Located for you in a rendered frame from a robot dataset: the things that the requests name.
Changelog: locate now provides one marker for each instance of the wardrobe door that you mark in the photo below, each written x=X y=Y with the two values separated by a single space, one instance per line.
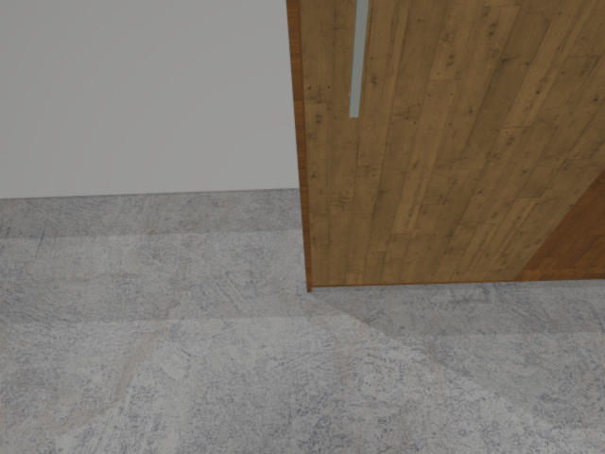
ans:
x=481 y=123
x=578 y=242

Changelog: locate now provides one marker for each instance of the handle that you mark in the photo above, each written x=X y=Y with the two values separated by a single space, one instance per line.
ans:
x=360 y=24

